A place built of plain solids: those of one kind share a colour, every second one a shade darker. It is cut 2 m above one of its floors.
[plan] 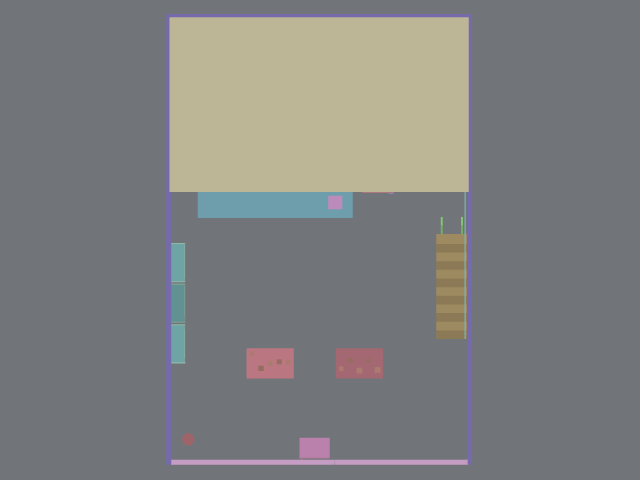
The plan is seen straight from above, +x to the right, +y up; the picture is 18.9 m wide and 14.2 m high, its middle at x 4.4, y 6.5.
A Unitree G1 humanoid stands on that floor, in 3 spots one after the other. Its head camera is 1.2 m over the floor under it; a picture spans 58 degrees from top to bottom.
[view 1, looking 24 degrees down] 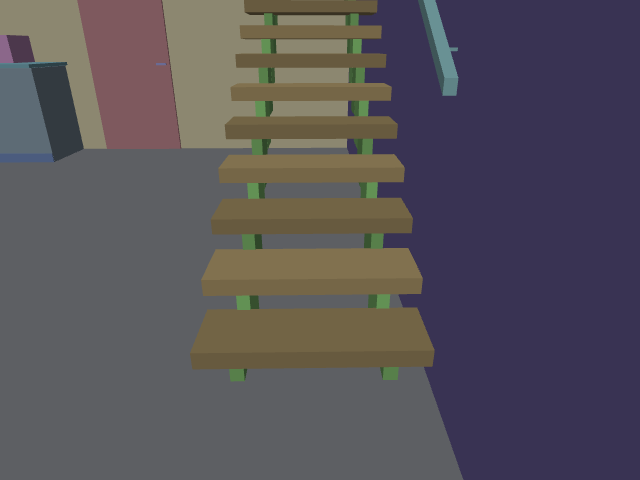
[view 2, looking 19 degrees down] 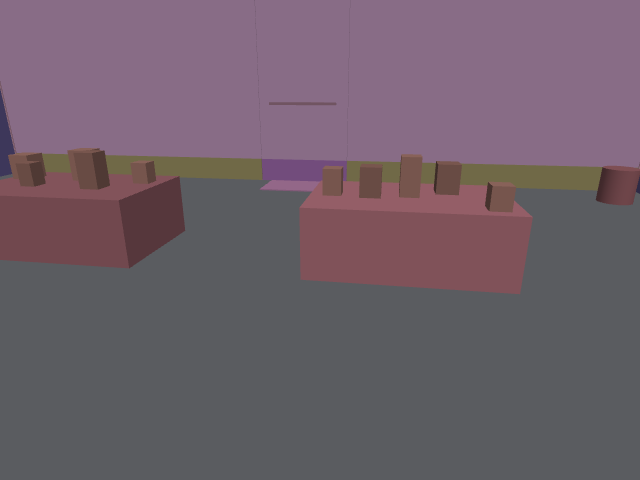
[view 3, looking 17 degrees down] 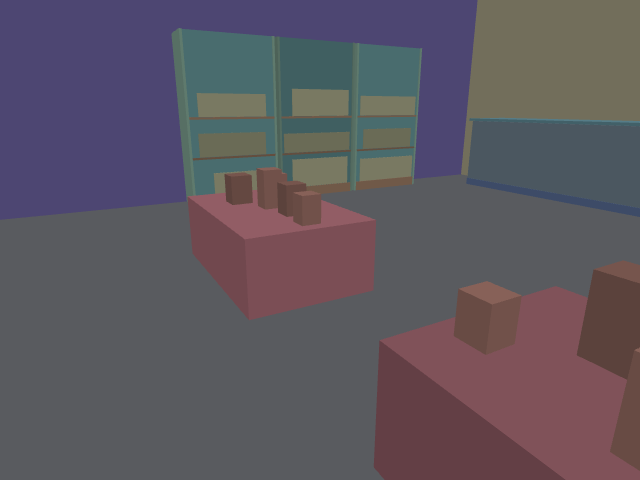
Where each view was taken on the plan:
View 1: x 8.30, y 2.27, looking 89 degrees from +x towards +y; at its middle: ground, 2.95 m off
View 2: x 3.08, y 5.91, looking -81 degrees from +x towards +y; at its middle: table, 2.80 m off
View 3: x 5.84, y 1.65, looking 151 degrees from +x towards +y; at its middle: table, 2.65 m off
